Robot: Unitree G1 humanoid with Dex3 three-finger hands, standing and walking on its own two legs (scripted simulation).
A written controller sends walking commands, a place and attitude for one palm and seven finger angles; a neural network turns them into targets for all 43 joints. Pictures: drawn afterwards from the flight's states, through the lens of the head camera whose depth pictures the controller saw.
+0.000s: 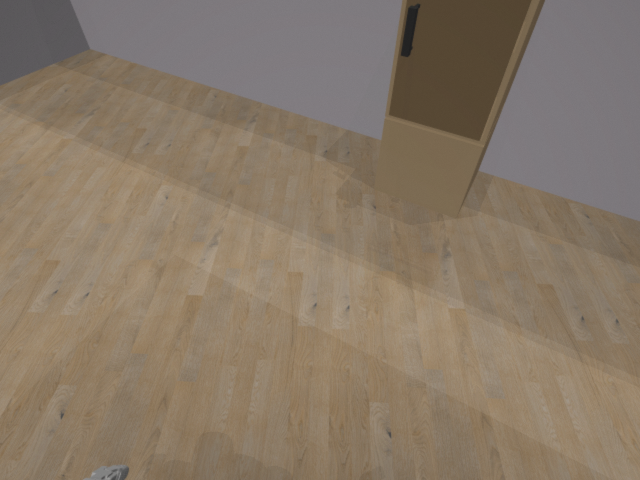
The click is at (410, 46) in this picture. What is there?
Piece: cupboard door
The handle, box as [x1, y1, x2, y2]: [401, 4, 419, 56]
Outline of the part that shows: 419,4 416,4 414,6 411,5 408,8 401,55 407,56 412,47 411,42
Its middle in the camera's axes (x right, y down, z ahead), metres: +0.31 -0.71 +1.31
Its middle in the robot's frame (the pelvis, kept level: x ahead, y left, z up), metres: +1.47 -0.23 +0.00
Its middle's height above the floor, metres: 0.77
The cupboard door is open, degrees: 0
